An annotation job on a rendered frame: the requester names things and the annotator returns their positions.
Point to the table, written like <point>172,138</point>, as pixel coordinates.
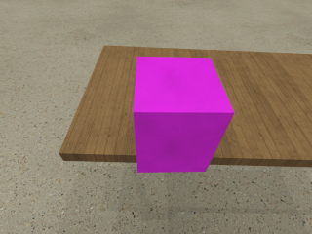
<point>270,93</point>

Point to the carton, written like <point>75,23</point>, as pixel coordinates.
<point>181,112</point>

